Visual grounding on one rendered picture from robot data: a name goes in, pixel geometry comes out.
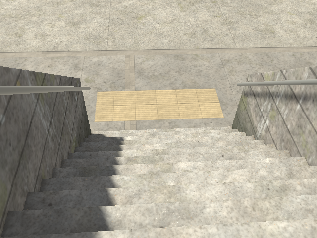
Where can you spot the stairs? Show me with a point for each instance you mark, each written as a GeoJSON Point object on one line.
{"type": "Point", "coordinates": [208, 182]}

